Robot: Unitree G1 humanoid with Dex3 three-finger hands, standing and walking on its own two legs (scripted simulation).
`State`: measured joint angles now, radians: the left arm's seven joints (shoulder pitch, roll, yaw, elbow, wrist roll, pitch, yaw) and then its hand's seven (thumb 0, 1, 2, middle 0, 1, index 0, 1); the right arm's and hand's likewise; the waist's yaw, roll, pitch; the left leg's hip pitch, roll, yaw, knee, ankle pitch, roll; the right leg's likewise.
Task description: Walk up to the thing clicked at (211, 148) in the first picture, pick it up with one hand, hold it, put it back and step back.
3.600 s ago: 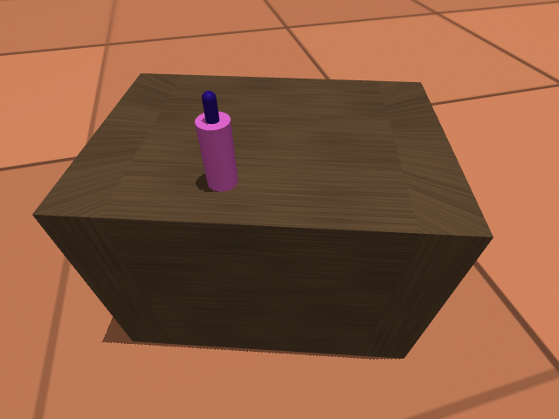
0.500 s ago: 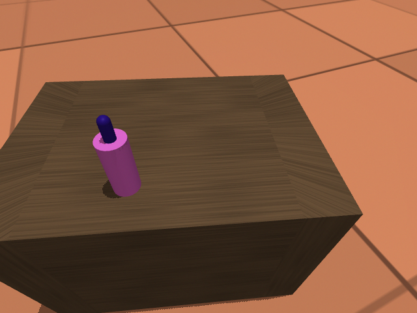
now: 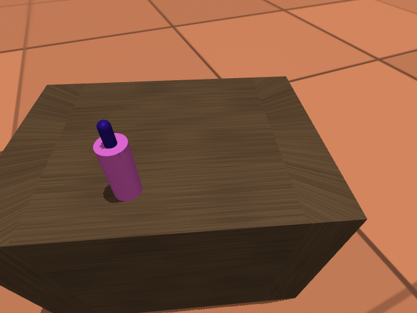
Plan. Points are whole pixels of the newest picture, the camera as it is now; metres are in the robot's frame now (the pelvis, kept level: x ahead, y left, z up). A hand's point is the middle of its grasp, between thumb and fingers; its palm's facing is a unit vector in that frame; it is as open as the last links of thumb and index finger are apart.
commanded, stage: stand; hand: left
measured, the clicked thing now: (117, 160) +0.47 +0.22 +0.03
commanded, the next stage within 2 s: none
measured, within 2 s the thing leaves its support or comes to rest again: neither
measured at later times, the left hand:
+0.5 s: hand out of the picture +0.09 +0.25 -0.16, palm faces -0.04 -0.94 -0.34, open 7.4 cm
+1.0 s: hand out of the picture +0.09 +0.25 -0.16, palm faces -0.04 -0.94 -0.34, open 7.4 cm
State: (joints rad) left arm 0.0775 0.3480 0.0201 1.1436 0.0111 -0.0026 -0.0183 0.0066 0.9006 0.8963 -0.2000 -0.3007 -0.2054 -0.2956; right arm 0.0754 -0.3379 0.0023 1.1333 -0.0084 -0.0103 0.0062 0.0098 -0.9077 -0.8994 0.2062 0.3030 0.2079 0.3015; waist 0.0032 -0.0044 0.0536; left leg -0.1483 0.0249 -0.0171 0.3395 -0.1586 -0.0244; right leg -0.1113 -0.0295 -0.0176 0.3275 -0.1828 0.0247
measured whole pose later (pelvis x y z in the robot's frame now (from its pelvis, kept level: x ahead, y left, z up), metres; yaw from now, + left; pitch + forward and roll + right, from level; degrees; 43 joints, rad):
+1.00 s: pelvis +0.02 -0.01 +0.00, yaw -1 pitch -2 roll +0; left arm 0.11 0.36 0.00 1.12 0.01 -0.01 -0.01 0.01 0.90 0.90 -0.20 -0.30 -0.21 -0.30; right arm 0.10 -0.35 0.01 1.12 -0.01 0.00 0.01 0.01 -0.91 -0.90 0.21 0.30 0.21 0.30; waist 0.00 0.00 0.06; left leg -0.12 0.04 -0.01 0.32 -0.17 -0.04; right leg -0.09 -0.02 -0.01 0.32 -0.20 0.01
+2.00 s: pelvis +0.02 -0.01 +0.00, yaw -1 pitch -2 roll +0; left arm 0.12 0.36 0.00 1.11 0.01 -0.01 -0.01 0.01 0.90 0.90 -0.20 -0.30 -0.21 -0.30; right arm 0.11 -0.35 0.00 1.12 -0.01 0.00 0.01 0.01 -0.91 -0.90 0.21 0.30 0.21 0.30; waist 0.00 0.00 0.06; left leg -0.12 0.04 0.00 0.32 -0.18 -0.03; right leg -0.09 -0.02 -0.01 0.32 -0.20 0.02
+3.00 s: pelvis +0.03 +0.00 +0.00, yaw -1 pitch -1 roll +0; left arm 0.38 0.30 0.19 0.18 -0.05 -0.08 0.07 -0.01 -0.48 0.02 -0.04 -0.05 -0.05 -0.04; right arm 0.26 -0.23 -0.09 0.58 0.03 -0.06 -0.06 0.00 0.49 -0.04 0.06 0.05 0.06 0.05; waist 0.04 0.02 0.02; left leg -0.15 0.02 0.00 0.41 -0.24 -0.02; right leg -0.12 -0.03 0.00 0.40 -0.26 0.03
